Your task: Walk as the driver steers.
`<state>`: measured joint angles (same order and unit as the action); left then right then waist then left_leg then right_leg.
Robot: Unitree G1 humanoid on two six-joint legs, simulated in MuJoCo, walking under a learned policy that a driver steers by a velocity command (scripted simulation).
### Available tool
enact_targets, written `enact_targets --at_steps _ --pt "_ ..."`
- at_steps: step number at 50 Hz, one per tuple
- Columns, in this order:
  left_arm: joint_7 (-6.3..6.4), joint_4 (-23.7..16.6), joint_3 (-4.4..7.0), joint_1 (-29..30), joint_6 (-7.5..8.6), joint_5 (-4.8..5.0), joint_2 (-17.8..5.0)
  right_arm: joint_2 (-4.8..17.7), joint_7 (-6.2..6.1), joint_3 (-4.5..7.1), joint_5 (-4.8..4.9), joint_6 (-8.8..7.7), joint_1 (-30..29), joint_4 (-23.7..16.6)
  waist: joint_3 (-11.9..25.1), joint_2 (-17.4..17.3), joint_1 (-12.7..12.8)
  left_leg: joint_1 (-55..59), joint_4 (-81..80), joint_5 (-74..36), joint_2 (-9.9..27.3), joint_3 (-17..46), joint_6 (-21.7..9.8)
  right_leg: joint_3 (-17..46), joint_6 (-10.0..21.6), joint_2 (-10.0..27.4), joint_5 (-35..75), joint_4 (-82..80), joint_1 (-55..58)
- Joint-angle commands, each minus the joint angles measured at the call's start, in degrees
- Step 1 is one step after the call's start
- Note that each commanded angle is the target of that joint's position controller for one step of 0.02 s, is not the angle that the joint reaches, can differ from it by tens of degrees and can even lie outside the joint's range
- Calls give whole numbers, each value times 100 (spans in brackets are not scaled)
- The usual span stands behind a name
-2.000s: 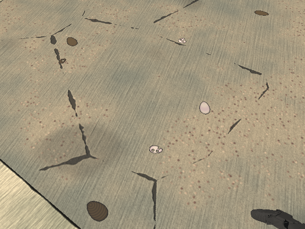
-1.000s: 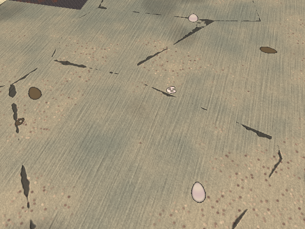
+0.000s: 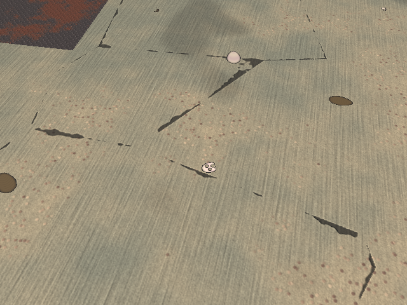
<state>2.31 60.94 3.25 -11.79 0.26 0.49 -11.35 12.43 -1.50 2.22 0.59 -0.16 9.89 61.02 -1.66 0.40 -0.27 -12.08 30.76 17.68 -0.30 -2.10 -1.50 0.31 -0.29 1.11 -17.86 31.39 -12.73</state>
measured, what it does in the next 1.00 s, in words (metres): walks ahead: left foot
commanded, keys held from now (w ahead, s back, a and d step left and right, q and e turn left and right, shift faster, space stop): w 0.56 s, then w+e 0.44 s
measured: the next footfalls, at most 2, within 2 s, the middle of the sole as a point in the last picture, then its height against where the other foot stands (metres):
left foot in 0.66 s outside the picture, level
right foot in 1.24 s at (264, 252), level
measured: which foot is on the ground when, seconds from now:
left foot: down 0.00-0.20, up 0.22-0.64, down 0.66-1.00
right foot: down 0.00-0.68, up 0.70-1.00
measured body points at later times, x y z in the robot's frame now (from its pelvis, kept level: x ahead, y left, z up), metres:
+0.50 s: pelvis +0.15 -0.03 +0.01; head +0.17 -0.05 +0.46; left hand +0.07 +0.20 -0.13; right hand +0.34 -0.28 -0.11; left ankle +0.31 +0.12 -0.68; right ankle +0.04 -0.13 -0.73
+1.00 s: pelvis +0.43 +0.02 +0.01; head +0.44 +0.01 +0.46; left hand +0.61 +0.26 -0.11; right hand +0.39 -0.25 -0.14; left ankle +0.41 +0.11 -0.73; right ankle +0.53 -0.18 -0.65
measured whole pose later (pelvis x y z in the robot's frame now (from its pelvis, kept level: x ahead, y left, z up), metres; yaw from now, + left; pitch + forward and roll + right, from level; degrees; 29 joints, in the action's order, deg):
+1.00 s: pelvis +0.43 +0.02 +0.01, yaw -11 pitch +0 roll +3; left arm 0.8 51.9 5.8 -9.4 2.5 1.6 -14.9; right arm 13.8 -0.3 3.9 -1.1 -5.9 17.1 61.0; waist -0.4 1.9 -2.9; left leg -2.6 14.2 11.8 -2.2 -12.5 -2.7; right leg 4.5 2.6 7.7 -3.2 56.1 -41.4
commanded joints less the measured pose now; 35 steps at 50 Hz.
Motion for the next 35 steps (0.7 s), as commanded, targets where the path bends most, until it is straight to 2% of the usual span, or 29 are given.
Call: enact_targets --at_steps 1,3,4,5,6,7,8,9,10,11,12,13,14,15,16,17,19,22,24,26,29,30,31,32,33,34,35 --pt "20 -230 101 -56 117 73 -566 764 -34 157 109 -99 359 -87 -498 -392 -132 -268 -1045 2446 581 910 -615 -92 394 -90 -1636 -100 -919" --pt "-45 -397 49 213 320 94 -333 1050 -10 240 140 -261 773 15 -696 -962 -257 135 -1731 2859 1490 2284 -1115 -376 371 -179 -940 831 -1591" --pt "-95 -469 37 347 399 94 -297 1137 2 273 123 -331 830 36 -779 -1040 -267 113 -1909 2674 1857 2842 -1341 -283 428 -74 -734 1112 -1708" --pt "-144 -499 52 378 457 103 -335 1096 15 267 90 -393 739 -6 -767 -967 -210 120 -1910 2275 1988 2964 -1397 -162 502 41 -792 1281 -1754" --pt "-187 -478 60 282 498 117 -344 1043 39 257 88 -434 607 -61 -680 -903 -110 157 -1826 1865 1972 2806 -1337 -128 577 105 -919 1218 -1660" --pt "-218 -410 63 94 526 136 -341 1023 64 255 131 -444 407 -136 -604 -833 36 41 -1710 1568 1837 2436 -1185 -190 645 118 -868 742 -1282" --pt "-226 -249 91 -284 543 153 -353 1018 85 251 190 -423 66 -239 -527 -746 301 -445 -1537 1255 1522 1863 -950 -360 688 17 -399 -65 -346" --pt "-218 -1 158 -793 532 118 -442 963 102 241 198 -401 -157 -326 -369 -601 515 -1032 -1121 697 1114 1300 -716 -403 637 -145 161 -386 736" --pt "-193 181 261 -1473 518 73 -721 762 111 180 155 -421 -359 -439 -158 31 755 -1656 78 -92 649 619 -399 446 770 333 66 -792 1563" --pt "-213 310 436 -2212 529 94 -1416 422 100 104 113 -494 -401 -647 130 1694 864 -2709 2063 306 -135 -296 32 2698 1434 1592 -292 -1786 2418" --pt "-267 281 306 -2221 596 -2 -1135 551 91 137 139 -566 -552 -715 66 1469 829 -3472 3274 1417 -163 300 -17 3856 1818 2134 -284 -2089 2492" --pt "-266 149 181 -1759 659 -26 -793 610 133 160 228 -619 -420 -675 -192 834 519 -3840 3868 1108 197 608 -172 3345 1668 2072 -76 -1926 2405" --pt "-287 11 130 -1432 691 -20 -670 580 169 151 258 -640 -288 -590 -190 588 361 -3858 3921 574 404 594 -290 2692 1450 1816 213 -1917 2291" --pt "-313 -73 101 -1223 693 5 -675 613 177 180 214 -650 -301 -557 -275 386 272 -3838 3654 130 557 541 -328 2184 1283 1663 700 -1995 2135" --pt "-316 -109 44 -1137 671 -3 -561 668 185 224 157 -634 -374 -559 -296 347 209 -3609 3309 -189 687 499 -317 1715 1124 1504 1310 -2066 1939" --pt "-307 -104 3 -1195 625 -31 -472 601 210 232 133 -603 -378 -554 -249 442 188 -3358 3049 -381 707 398 -266 1362 1039 1342 1713 -2114 1797" --pt "-245 -76 2 -1412 570 -58 -571 411 246 205 84 -533 -578 -614 -240 455 220 -3226 2558 -708 649 204 -110 967 1058 1204 2210 -2217 1658" --pt "-147 -123 32 -1449 532 -73 -801 233 255 118 69 -484 -1347 -904 -461 386 328 -2936 1292 -1382 493 49 27 599 1038 1075 2220 -2443 1194" --pt "-122 -107 61 -1563 535 -61 -881 245 289 81 94 -474 -1707 -1016 -575 484 415 -2580 684 -1787 363 -82 31 414 1028 1028 2002 -2596 967" --pt "-126 -35 83 -1723 540 -15 -873 300 331 62 118 -470 -1954 -1125 -702 507 453 -2456 379 -1953 331 -82 -40 351 1042 1141 1922 -2656 1037" --pt "-121 10 131 -1733 499 42 -875 455 412 81 125 -526 -2145 -1290 -732 470 349 -2410 45 -1774 336 40 -251 340 962 1382 2424 -2387 1554" --pt "-118 -13 151 -1656 477 49 -918 561 425 123 125 -555 -2022 -1299 -612 492 212 -2157 -53 -1624 268 43 -313 357 916 1425 2954 -2157 1685" --pt "-118 -58 180 -1546 450 43 -1010 716 420 196 117 -582 -1724 -1260 -364 600 15 -1647 -64 -1454 109 -44 -377 363 867 1425 3933 -1780 1764" --pt "-119 -104 192 -1423 414 34 -1050 905 388 304 114 -593 -1094 -1109 52 697 -333 -757 -65 -1363 -79 -166 -473 283 780 1309 4923 -1073 1672" --pt "-128 -193 159 -1273 385 -3 -989 1169 335 452 124 -586 -14 -804 687 680 -829 735 0 -1422 -36 -86 -613 145 600 1017 4971 115 1069" --pt "-143 -366 63 -1318 385 -118 -760 1647 254 576 24 -568 1072 -614 1638 -32 -1090 2645 124 -1099 1222 1317 -930 -33 407 573 2881 2023 -360" --pt "-184 -331 -148 -2150 480 48 155 1756 314 542 -71 -552 1329 -501 2686 -1662 -559 3988 -923 407 2528 4094 -1712 307 146 -367 -1414 3915 -2065"
Over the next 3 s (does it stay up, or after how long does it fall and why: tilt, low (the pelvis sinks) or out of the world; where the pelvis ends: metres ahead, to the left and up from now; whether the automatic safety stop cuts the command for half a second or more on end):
stays up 0.78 -0.16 0.00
